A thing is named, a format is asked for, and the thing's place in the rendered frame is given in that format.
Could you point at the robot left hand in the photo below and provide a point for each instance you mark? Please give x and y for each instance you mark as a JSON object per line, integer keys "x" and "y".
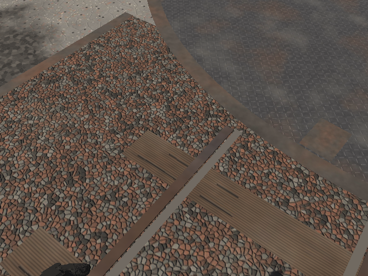
{"x": 71, "y": 269}

